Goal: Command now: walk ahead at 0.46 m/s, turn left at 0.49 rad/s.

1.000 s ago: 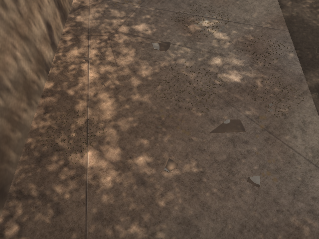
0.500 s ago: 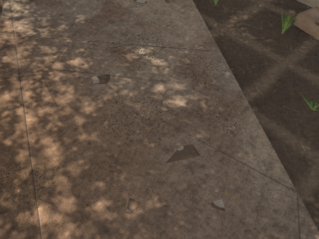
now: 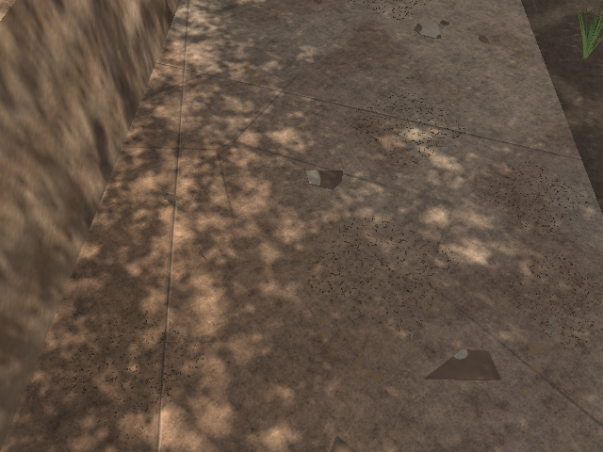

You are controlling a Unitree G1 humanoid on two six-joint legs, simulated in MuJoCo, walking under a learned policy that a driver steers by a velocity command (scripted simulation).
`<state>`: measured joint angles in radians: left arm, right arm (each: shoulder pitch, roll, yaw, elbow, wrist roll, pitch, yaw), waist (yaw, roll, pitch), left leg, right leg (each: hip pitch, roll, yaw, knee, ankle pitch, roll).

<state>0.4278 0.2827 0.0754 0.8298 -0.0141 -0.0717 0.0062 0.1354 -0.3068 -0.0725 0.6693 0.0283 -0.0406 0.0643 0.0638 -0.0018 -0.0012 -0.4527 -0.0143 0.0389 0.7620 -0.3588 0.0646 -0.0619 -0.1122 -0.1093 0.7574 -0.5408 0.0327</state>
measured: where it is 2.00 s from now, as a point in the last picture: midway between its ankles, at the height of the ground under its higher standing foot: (376, 275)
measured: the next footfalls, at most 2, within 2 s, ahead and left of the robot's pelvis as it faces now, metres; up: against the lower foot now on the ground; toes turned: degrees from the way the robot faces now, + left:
right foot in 0.46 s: +0.44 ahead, -0.08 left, -0.12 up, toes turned +8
left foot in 0.90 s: +0.71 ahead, +0.09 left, -0.12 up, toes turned -14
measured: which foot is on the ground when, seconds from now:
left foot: down 0.00-0.46, up 0.48-0.88, down 0.90-1.00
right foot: up 0.00-0.44, down 0.46-0.90, up 0.92-1.00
